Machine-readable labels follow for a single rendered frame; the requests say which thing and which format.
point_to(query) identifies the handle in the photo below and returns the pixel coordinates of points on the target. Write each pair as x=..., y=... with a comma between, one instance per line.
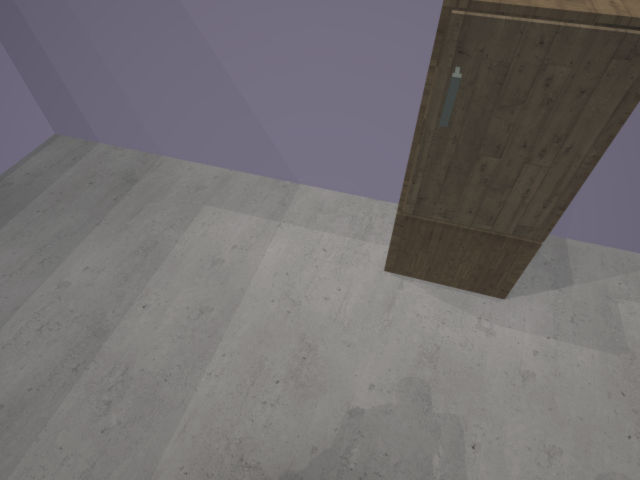
x=450, y=98

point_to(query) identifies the cupboard door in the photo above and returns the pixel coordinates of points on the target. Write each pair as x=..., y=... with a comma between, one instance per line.
x=536, y=102

